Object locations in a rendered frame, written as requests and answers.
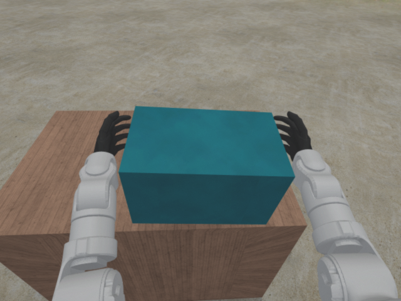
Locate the right robot upper arm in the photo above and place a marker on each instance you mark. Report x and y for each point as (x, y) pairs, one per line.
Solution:
(354, 277)

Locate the robot right hand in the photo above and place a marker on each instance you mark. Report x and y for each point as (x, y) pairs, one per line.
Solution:
(297, 137)

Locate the pedestal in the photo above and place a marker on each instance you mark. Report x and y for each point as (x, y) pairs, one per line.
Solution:
(157, 262)

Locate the left robot upper arm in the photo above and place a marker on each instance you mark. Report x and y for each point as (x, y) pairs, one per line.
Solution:
(97, 285)

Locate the robot left hand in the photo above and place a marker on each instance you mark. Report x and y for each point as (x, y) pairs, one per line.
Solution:
(106, 140)

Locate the carton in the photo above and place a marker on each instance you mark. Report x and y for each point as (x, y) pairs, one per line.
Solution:
(198, 166)

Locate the right robot forearm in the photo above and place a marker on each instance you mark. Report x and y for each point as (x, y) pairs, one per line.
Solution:
(335, 229)

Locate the left robot forearm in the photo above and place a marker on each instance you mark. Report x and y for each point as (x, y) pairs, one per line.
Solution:
(92, 240)

